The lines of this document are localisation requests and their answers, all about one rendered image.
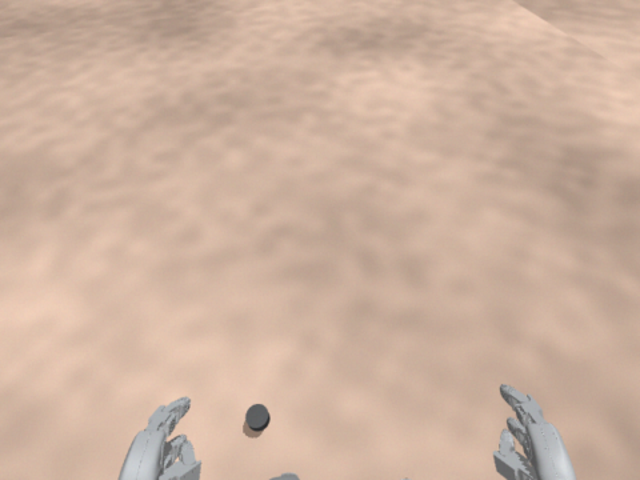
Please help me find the left robot hand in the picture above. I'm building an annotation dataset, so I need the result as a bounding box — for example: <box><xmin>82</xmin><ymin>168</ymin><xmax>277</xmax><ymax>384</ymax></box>
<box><xmin>118</xmin><ymin>397</ymin><xmax>201</xmax><ymax>480</ymax></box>

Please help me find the right robot hand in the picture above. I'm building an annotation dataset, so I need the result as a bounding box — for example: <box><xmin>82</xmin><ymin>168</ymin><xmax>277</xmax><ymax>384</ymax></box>
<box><xmin>493</xmin><ymin>384</ymin><xmax>577</xmax><ymax>480</ymax></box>

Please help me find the tin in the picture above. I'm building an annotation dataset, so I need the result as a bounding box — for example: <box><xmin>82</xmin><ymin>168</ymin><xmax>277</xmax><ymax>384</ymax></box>
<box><xmin>246</xmin><ymin>404</ymin><xmax>270</xmax><ymax>431</ymax></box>

